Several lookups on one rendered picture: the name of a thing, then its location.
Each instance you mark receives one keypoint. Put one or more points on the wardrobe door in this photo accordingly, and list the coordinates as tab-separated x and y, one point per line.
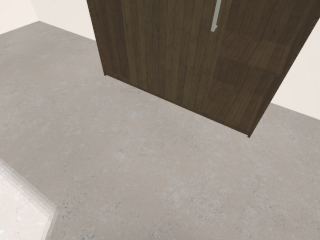
109	17
171	49

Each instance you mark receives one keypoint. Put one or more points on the handle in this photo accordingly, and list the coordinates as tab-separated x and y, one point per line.
215	17

